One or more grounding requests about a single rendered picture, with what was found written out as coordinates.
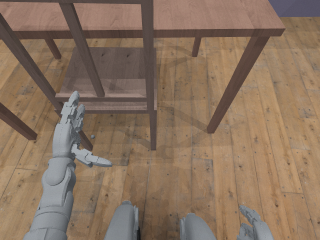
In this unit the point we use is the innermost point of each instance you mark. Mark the robot left forearm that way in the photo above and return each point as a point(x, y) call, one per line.
point(54, 210)

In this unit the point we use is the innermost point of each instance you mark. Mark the chair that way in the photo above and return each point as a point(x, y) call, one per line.
point(109, 80)

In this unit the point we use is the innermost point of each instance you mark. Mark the right robot shin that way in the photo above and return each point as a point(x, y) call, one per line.
point(191, 214)

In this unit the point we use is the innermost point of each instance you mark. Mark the table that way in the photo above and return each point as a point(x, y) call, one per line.
point(171, 19)

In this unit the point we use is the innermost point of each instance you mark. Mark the robot left hand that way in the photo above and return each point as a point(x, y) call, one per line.
point(67, 133)

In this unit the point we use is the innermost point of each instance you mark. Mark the left robot thigh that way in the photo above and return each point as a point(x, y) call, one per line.
point(124, 223)

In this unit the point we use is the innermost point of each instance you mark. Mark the robot right hand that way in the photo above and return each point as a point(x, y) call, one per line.
point(259, 229)

